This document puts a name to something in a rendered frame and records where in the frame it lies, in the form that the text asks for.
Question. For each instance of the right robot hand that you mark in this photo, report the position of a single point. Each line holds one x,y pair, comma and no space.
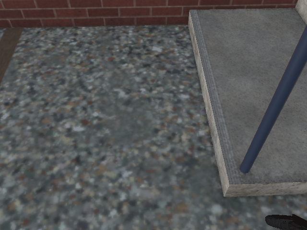
284,222

